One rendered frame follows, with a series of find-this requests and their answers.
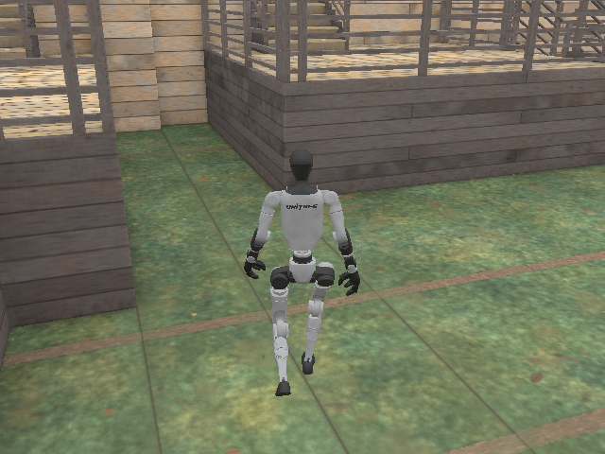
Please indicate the right robot forearm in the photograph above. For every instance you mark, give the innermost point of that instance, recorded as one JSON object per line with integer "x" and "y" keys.
{"x": 347, "y": 254}

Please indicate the robot right shin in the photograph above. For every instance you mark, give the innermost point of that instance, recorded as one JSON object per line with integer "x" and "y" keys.
{"x": 312, "y": 333}

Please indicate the left robot forearm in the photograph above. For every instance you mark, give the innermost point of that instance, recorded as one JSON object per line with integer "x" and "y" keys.
{"x": 254, "y": 249}

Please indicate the robot right hand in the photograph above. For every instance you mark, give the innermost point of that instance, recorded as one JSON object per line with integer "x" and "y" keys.
{"x": 354, "y": 280}

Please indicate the left robot foot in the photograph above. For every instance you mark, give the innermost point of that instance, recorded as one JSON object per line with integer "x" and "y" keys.
{"x": 283, "y": 389}

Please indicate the robot right upper arm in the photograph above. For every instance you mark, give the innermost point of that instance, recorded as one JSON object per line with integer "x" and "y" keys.
{"x": 331, "y": 199}

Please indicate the robot left upper arm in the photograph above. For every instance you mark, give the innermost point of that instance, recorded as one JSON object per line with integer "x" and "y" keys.
{"x": 272, "y": 199}

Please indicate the robot left hand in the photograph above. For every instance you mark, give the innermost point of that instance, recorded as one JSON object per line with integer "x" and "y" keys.
{"x": 258, "y": 266}

